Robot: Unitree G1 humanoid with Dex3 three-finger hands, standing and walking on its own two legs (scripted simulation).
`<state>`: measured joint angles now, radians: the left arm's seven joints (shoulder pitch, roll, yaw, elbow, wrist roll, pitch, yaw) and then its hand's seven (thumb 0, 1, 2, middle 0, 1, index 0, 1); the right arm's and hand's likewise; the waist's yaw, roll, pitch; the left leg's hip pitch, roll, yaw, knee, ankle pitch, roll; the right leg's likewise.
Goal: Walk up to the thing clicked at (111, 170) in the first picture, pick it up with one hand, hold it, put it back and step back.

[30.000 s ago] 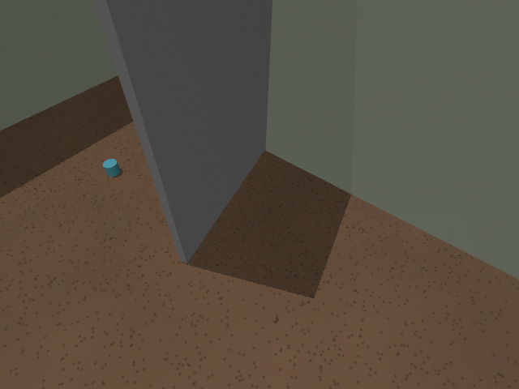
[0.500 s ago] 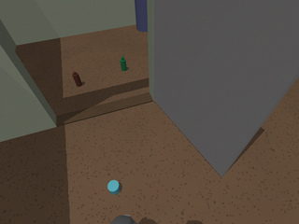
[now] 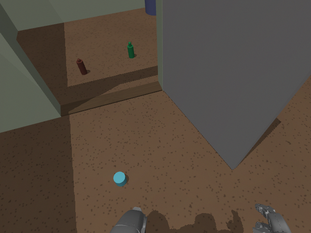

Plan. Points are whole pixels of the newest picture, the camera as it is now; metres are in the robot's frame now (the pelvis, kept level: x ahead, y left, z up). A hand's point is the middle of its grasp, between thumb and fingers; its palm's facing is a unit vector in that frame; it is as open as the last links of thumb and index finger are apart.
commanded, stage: walk up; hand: left
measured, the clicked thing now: (120, 179) +0.47 +0.28 -0.71
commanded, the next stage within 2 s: none
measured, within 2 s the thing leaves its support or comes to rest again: neither
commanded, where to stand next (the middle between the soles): +0.10 +0.04 m, yaw +2 degrees
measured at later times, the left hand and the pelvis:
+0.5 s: hand out of the picture +0.07 +0.28 -0.13, palm faces +0.04 -0.91 -0.41, open 7.4 cm; pelvis +0.01 +0.00 +0.01, yaw +3 degrees
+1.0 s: hand out of the picture +0.07 +0.31 -0.12, palm faces +0.00 -0.91 -0.41, open 7.4 cm; pelvis +0.03 +0.01 +0.02, yaw +4 degrees
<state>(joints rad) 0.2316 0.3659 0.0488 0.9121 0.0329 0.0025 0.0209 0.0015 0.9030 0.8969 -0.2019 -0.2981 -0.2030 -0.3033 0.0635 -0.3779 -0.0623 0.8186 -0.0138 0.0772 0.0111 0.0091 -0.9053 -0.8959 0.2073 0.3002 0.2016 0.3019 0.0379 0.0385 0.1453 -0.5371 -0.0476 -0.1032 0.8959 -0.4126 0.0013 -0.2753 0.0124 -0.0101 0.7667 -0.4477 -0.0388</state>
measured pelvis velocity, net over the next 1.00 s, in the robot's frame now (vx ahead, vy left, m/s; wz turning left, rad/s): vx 0.03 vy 0.01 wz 0.07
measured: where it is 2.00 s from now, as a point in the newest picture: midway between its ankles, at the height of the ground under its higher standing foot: outside the picture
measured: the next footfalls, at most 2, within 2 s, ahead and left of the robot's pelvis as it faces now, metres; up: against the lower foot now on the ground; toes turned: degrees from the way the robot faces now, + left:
left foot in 0.24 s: +0.05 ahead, +0.14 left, +0.00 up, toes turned +3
right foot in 0.50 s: +0.12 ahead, -0.12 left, +0.00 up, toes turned +3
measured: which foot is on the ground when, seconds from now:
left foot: up 0.00-0.22, down 0.24-0.52, up 0.54-0.76, down 0.78-1.00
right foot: down 0.00-0.28, up 0.30-0.48, down 0.50-0.80, up 0.82-1.00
